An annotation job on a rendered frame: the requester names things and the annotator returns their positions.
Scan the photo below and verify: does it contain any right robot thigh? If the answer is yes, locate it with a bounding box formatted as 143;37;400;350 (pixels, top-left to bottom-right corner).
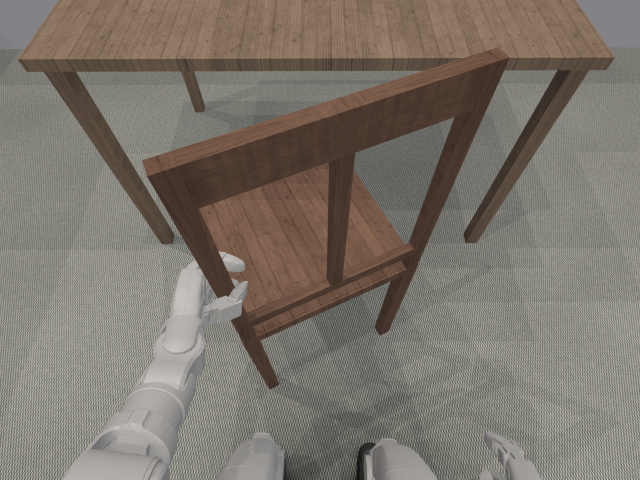
364;444;438;480

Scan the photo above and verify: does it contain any robot left forearm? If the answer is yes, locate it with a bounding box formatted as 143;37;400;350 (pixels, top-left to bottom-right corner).
61;315;205;480

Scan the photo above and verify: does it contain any table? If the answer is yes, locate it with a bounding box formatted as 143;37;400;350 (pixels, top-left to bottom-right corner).
17;0;615;244

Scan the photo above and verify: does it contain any robot left upper arm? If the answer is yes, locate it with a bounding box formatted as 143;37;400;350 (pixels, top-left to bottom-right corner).
66;449;170;480

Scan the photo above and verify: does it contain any right robot hand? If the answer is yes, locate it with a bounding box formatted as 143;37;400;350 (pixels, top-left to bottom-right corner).
479;432;541;480

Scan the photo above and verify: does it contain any left robot hand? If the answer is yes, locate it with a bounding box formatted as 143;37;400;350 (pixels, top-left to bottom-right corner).
169;251;248;327

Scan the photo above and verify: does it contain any robot right shin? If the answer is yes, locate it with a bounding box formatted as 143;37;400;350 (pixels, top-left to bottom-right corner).
371;438;397;451

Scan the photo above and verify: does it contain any chair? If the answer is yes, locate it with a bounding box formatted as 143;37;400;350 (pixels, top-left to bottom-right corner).
142;47;510;389

